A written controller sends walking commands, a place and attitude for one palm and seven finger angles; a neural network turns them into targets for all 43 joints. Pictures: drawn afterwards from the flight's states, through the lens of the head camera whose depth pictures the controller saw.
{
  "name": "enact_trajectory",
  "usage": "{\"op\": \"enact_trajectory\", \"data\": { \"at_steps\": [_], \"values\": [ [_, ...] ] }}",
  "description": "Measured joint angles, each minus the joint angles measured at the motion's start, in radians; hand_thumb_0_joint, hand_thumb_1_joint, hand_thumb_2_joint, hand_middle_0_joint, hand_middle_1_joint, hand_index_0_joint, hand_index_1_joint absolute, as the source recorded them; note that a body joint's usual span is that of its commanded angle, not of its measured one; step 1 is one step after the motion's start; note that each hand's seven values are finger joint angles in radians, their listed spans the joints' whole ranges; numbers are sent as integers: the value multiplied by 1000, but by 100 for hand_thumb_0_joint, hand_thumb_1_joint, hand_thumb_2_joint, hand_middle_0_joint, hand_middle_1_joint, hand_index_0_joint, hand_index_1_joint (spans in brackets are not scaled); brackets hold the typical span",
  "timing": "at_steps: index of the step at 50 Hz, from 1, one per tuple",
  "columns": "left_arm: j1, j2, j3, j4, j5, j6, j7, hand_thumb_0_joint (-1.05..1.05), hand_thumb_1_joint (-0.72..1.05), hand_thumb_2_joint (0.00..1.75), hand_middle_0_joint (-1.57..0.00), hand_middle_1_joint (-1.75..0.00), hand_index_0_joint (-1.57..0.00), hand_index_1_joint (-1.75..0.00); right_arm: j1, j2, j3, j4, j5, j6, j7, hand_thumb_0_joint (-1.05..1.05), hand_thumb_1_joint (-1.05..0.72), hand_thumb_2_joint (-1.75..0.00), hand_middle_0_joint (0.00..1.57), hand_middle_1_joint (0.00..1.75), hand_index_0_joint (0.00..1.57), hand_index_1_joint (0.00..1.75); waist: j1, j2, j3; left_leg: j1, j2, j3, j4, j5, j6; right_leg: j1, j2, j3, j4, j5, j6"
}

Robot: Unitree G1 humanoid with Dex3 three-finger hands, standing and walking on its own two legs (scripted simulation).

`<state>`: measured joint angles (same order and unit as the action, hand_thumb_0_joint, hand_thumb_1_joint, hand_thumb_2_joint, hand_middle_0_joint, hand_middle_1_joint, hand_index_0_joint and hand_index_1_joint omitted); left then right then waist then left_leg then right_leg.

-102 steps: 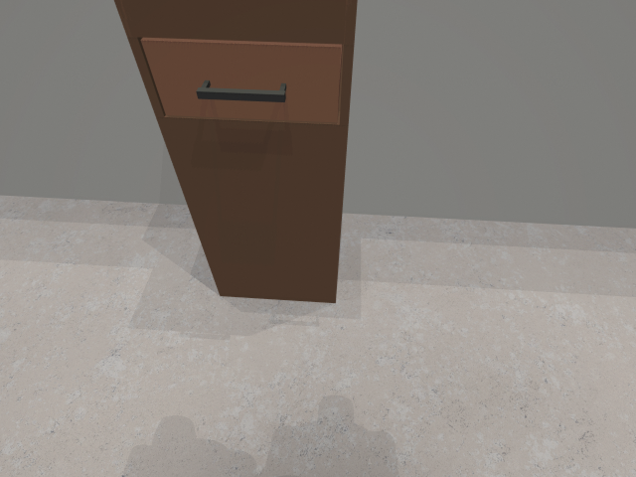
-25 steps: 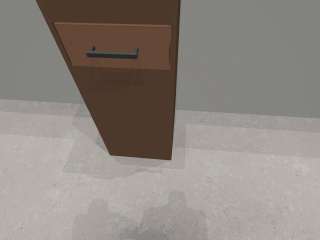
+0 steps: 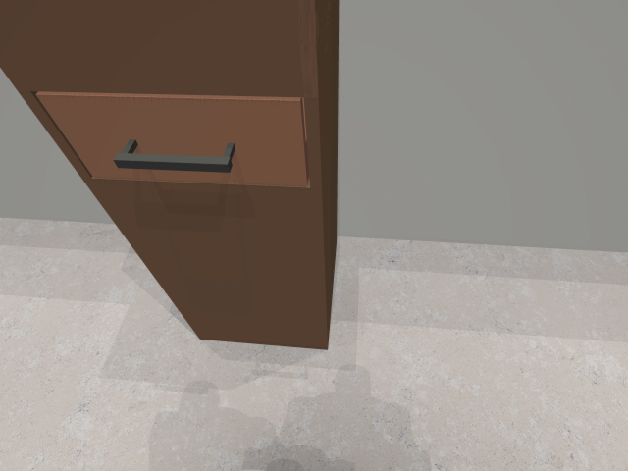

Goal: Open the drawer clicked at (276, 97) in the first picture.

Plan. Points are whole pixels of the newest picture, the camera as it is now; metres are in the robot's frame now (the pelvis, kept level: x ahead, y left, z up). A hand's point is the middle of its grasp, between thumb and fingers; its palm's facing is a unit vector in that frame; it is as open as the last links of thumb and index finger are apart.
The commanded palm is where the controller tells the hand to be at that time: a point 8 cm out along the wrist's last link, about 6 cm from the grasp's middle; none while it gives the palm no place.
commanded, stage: come to a stop and stand still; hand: left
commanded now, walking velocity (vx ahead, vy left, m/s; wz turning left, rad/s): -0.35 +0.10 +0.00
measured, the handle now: (176, 154) +0.53 +0.25 +0.09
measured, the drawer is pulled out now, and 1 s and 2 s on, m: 0.00 0.00 0.00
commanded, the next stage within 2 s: look again from close up in 1.02 s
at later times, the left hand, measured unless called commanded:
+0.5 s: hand out of the picture +0.09 +0.20 -0.16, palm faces +0.00 -0.96 -0.27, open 7.4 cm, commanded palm none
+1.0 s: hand out of the picture +0.01 +0.16 -0.17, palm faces -0.04 -0.97 -0.22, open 7.3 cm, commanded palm none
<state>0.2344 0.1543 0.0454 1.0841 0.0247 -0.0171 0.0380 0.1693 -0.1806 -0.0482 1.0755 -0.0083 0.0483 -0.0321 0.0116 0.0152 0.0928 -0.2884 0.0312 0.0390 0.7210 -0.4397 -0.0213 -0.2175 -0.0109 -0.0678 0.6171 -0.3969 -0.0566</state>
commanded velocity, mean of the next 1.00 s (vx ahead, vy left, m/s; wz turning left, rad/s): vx -0.05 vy -0.02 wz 0.00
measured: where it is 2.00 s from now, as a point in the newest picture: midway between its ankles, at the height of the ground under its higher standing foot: outside the picture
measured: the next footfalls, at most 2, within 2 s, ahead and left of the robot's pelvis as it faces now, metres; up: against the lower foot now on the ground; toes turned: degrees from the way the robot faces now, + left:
left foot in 0.24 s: +0.07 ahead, +0.15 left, +0.00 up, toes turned -1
right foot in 0.52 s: +0.00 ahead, -0.13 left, +0.00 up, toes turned -2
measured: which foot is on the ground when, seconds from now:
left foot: up 0.00-0.22, down 0.24-1.00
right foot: down 0.00-0.24, up 0.26-0.50, down 0.52-1.00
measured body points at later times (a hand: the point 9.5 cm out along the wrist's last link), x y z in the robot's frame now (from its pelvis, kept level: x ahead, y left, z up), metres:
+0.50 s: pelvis +0.00 +0.00 +0.01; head +0.06 -0.01 +0.45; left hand +0.09 +0.25 -0.14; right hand +0.06 -0.23 -0.15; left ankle +0.02 +0.13 -0.73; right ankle -0.04 -0.12 -0.71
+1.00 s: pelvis -0.02 -0.02 +0.00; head -0.02 -0.03 +0.45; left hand +0.01 +0.21 -0.15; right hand -0.05 -0.25 -0.16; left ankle +0.02 +0.13 -0.73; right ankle -0.04 -0.13 -0.73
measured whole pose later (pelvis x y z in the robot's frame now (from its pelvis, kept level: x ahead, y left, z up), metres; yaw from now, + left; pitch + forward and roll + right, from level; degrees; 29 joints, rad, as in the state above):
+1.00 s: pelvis -0.02 -0.02 +0.00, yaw -3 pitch -1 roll +0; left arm 0.30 0.18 0.00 1.02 0.02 0.01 0.03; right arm 0.35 -0.16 0.00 1.04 -0.02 0.02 -0.01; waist -0.02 0.00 0.01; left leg -0.30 0.06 0.00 0.54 -0.22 -0.04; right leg -0.22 0.01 0.01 0.57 -0.33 -0.01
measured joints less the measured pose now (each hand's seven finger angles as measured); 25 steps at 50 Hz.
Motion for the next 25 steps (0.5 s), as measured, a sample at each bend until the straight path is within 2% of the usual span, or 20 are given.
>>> {"op": "enact_trajectory", "data": {
  "at_steps": [3, 6, 9, 11, 12, 13, 15, 17, 19, 22, 24, 25],
  "values": [
    [-20, 1, 9, -21, 1, 8, 11, 1, 93, 89, -20, -30, -20, -30, -15, -10, -8, -1, 3, 16, 0, 0, -92, -90, 20, 29, 19, 30, 11, -15, 31, -34, -43, 1, 101, -70, 0, 29, -4, 4, -57, 36, -9],
    [-29, 7, 17, -39, -1, 20, 15, 1, 92, 89, -20, -30, -20, -30, -40, -18, -12, -16, 3, 28, 3, 0, -92, -90, 20, 29, 19, 30, 21, -33, 53, -56, -71, 13, 100, -61, -5, 51, -10, 14, -108, 64, -11],
    [-33, 18, 22, -45, -1, 32, 15, 0, 92, 89, -20, -30, -20, -30, -70, -22, -14, -41, 2, 30, 7, 0, -91, -90, 20, 29, 19, 30, 20, -47, 66, -59, -77, 17, 30, -6, -8, 60, -11, 24, -132, 65, -1],
    [-34, 26, 24, -44, -5, 38, 15, 0, 91, 89, -20, -30, -20, -30, -84, -23, -12, -60, 0, 22, 10, 0, -91, -90, 20, 29, 19, 30, 11, -48, 71, -25, -65, 17, -98, 127, -4, 54, -4, 28, -109, 48, 11],
    [-30, 26, 23, -45, -9, 41, 14, 0, 91, 89, -20, -30, -20, -30, -82, -31, -9, -71, -4, 12, 11, 0, -91, -90, 20, 29, 19, 30, 7, -29, 65, -2, -38, 10, -166, 300, 16, 38, 13, 21, -70, 35, 17],
    [-32, 29, 22, -45, -13, 44, 15, 0, 91, 89, -20, -30, -20, -30, -81, -33, -9, -79, -7, 1, 10, 0, -91, -90, 20, 29, 19, 30, 5, -22, 64, 8, -28, 12, -173, 302, 31, 8, 19, 20, 12, -22, 27],
    [-49, 45, 21, -51, -12, 52, 20, 0, 91, 89, -20, -30, -20, -30, -83, -20, -2, -91, -10, -10, 6, 0, -91, -90, 20, 29, 19, 30, 7, -43, 75, 23, -34, 31, -159, 186, 49, -64, 26, 71, 237, -154, 35],
    [-76, 50, 25, -59, -13, 61, 19, 0, 91, 89, -20, -30, -20, -30, -71, -11, 6, -102, -13, -15, -4, 0, -91, -90, 20, 29, 19, 30, 2, -40, 76, 27, -33, 26, -170, 153, 51, -117, 41, 103, 383, -190, 46],
    [-100, 49, 26, -76, -14, 63, 12, 0, 91, 89, -20, -30, -20, -30, -58, -4, 12, -103, -18, -15, -10, 0, -91, -90, 20, 29, 19, 30, 0, -26, 74, 29, -26, 15, -195, 175, 38, -143, 42, 112, 427, -173, 56],
    [-114, 47, 22, -103, -12, 59, 0, 0, 91, 89, -19, -30, -19, -30, -38, 7, 18, -92, -21, -13, -8, 0, -91, -90, 20, 29, 20, 30, 0, -4, 58, 27, -7, 7, -219, 198, 32, -130, 26, 103, 331, -142, 61],
    [-114, 45, 16, -111, -11, 53, -7, 0, 91, 89, -19, -30, -19, -30, -23, 10, 13, -82, -21, -12, -7, 0, -91, -90, 20, 29, 20, 30, -5, 9, 42, 22, 6, 3, -221, 203, 22, -89, 12, 86, 196, -99, 60],
    [-104, 46, 8, -116, -10, 41, -4, 0, 91, 89, -19, -30, -19, -30, -13, 6, 11, -77, -13, -14, -1, 0, -92, -90, 20, 29, 20, 30, -1, 11, 23, 8, 13, 6, -204, 198, 14, -61, 7, 84, 89, -13, 62]
  ]
}}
